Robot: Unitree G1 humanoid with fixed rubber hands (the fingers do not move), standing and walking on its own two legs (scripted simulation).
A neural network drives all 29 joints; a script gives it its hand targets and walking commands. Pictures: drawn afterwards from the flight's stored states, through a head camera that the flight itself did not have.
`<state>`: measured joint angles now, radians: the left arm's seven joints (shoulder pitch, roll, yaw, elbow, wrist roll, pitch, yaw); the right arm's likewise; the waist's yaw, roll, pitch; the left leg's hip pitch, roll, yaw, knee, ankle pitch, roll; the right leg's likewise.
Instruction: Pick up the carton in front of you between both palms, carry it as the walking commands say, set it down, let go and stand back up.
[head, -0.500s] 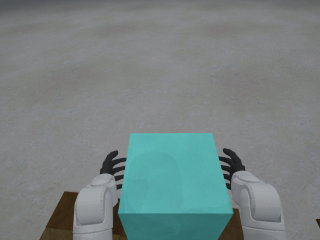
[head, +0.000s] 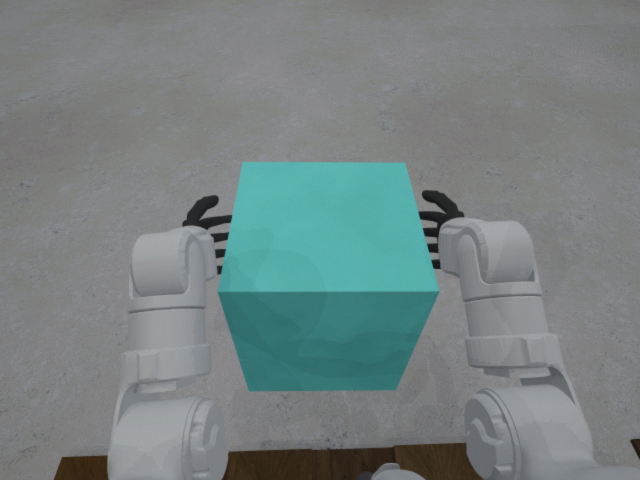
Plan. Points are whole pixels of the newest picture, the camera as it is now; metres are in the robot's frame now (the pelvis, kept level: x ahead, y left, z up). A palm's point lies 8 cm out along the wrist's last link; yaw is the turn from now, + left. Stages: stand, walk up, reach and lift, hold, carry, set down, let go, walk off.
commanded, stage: carry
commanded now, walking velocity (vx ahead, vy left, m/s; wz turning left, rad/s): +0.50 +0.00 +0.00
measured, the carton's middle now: (323, 282) +0.38 -0.01 +0.04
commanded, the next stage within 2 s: none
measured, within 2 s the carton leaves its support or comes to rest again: neither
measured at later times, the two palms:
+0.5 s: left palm (220, 141) +0.67 +0.15 +0.07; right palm (383, 131) +0.69 -0.15 +0.06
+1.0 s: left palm (250, 59) +0.99 +0.10 +0.07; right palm (379, 56) +0.98 -0.20 +0.07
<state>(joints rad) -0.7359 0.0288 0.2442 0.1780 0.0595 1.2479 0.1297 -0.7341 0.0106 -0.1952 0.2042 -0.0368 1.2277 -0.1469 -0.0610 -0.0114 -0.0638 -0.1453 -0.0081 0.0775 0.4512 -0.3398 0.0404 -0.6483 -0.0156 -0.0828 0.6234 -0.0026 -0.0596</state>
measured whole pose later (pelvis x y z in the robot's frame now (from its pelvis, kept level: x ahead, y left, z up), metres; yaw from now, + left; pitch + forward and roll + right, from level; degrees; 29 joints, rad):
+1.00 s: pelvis +0.62 -0.04 -0.05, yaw +0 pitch +5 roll +0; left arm -0.67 -0.02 0.24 0.06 0.09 1.22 0.14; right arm -0.69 0.02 -0.20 0.12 -0.05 1.21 -0.14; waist -0.06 0.00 -0.04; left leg -0.12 -0.02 0.08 0.46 -0.43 0.05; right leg -0.60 -0.01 -0.10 0.54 -0.04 -0.04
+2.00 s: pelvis +1.20 -0.06 -0.05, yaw +0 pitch +3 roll -1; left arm -0.21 -0.14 0.10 -0.30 0.13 1.20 0.09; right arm -0.19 0.13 -0.12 -0.33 -0.12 1.25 -0.09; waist 0.00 0.04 -0.11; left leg -0.11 0.08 0.12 0.65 -0.48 -0.04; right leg -0.45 -0.02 -0.21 0.45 -0.06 -0.08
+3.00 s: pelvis +1.30 -0.06 -0.04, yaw +1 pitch +2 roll +0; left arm -0.18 -0.14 0.12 -0.16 0.16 1.18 0.08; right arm -0.17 0.13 -0.10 -0.17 -0.16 1.22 -0.08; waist 0.00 0.00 -0.17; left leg -0.23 0.06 0.14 0.54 -0.34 0.00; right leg -0.31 -0.05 -0.20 0.55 -0.28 -0.04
